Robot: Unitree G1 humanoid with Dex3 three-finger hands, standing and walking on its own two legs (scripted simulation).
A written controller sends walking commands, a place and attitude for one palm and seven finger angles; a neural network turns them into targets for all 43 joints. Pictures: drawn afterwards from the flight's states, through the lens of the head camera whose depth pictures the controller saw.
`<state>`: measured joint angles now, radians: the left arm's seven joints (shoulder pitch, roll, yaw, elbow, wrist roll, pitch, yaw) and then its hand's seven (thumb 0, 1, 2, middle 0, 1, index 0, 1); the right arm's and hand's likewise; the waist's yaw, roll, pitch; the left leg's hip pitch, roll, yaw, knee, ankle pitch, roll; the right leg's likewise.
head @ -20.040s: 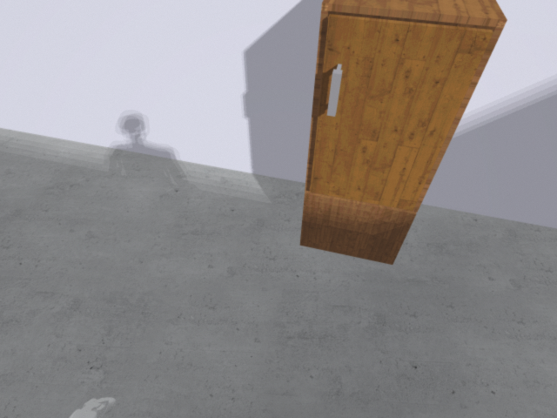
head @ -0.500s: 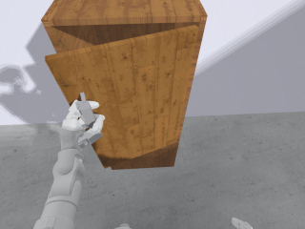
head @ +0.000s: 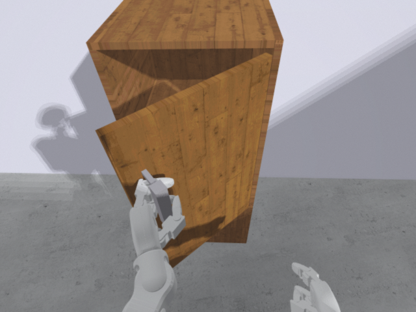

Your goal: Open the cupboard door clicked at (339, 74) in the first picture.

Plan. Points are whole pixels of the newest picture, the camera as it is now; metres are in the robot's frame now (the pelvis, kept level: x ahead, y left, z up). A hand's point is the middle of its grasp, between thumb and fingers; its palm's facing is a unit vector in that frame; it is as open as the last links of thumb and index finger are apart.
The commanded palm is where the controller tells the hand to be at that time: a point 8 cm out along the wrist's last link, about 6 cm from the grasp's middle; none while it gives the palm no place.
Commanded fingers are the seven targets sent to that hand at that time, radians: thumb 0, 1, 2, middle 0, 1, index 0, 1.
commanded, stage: pull the door open along its arc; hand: left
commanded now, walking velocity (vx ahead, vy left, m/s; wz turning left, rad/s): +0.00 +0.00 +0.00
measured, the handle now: (157, 198) +0.32 +0.12 +0.07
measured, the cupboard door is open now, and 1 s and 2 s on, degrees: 42 41 47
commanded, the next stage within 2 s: open thumb and fingers to let go in 0.06 s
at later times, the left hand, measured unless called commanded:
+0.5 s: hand (177, 222) +0.27 +0.07 +0.07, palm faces +0.37 -0.93 -0.02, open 8.9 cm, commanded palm +0.21 +0.10 +0.07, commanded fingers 0.00 -0.36 0.36 -0.31 -1.22 -0.31 -1.22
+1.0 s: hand (174, 226) +0.26 +0.08 +0.06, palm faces +0.29 -0.96 -0.03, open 15.3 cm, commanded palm +0.22 +0.10 +0.07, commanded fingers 0.00 -0.50 0.30 -0.15 -0.30 -0.15 -0.30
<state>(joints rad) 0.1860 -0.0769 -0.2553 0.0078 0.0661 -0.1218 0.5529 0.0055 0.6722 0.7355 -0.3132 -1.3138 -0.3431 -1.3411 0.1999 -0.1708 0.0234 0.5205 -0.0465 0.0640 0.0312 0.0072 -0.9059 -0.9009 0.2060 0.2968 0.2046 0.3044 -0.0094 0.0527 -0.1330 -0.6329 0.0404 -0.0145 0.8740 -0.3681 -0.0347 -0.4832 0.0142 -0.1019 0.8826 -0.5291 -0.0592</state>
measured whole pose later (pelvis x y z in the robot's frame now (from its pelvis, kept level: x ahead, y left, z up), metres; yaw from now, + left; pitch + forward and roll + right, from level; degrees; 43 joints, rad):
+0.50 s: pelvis +0.01 -0.02 +0.00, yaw +1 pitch +8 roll +2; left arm 0.31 -0.07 -0.23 -0.08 0.05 -0.17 0.50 0.01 0.24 0.61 -0.32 -1.25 -0.35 -1.28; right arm 0.20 -0.21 0.01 0.52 -0.06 0.03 0.01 0.01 -0.91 -0.90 0.20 0.30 0.20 0.30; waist 0.00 0.05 -0.14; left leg -0.63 0.03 -0.03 0.86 -0.38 -0.04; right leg -0.49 0.01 -0.11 0.90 -0.56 -0.08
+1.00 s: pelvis +0.00 +0.01 -0.01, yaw +0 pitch +9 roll +0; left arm 0.26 -0.05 -0.30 -0.07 0.07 -0.14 0.53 -0.01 -0.49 0.30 -0.22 -0.63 -0.24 -0.63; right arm 0.20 -0.19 0.02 0.52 -0.05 0.01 0.02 0.01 -0.91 -0.90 0.20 0.30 0.20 0.30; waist -0.01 0.06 -0.14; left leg -0.69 0.03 -0.02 0.94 -0.40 -0.03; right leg -0.54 0.00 -0.10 0.95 -0.56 -0.05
